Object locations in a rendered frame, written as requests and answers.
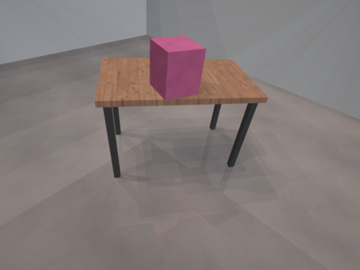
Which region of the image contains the carton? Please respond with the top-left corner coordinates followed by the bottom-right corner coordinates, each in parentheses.
top-left (150, 36), bottom-right (206, 101)

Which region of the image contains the table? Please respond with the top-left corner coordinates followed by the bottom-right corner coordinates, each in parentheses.
top-left (94, 57), bottom-right (268, 178)

